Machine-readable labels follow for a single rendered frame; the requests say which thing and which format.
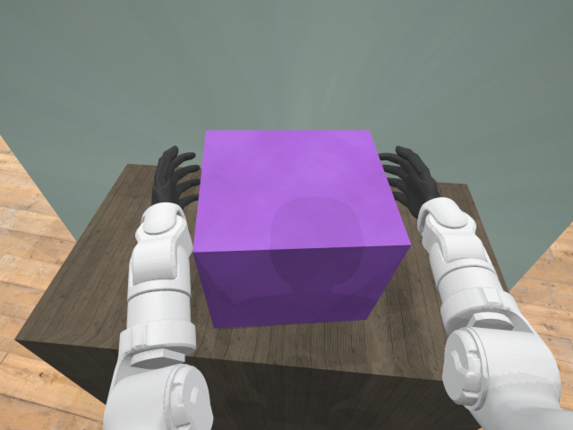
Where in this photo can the carton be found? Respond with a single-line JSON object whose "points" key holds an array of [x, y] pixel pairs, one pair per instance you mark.
{"points": [[294, 226]]}

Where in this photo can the robot right upper arm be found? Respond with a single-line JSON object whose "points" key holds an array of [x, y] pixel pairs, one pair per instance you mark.
{"points": [[506, 379]]}

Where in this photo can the left robot hand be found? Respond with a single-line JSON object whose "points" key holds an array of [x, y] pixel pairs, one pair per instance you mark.
{"points": [[165, 188]]}

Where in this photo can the robot left upper arm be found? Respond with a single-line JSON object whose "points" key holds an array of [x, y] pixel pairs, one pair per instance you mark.
{"points": [[175, 397]]}

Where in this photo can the robot left forearm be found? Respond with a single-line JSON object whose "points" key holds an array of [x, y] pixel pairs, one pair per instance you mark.
{"points": [[159, 332]]}

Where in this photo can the pedestal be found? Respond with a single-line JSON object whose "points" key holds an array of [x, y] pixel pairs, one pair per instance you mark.
{"points": [[382, 373]]}

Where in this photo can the right robot hand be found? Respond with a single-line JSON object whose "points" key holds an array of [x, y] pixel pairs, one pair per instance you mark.
{"points": [[417, 185]]}

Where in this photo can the robot right forearm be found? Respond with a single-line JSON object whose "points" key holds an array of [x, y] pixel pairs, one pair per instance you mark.
{"points": [[470, 291]]}

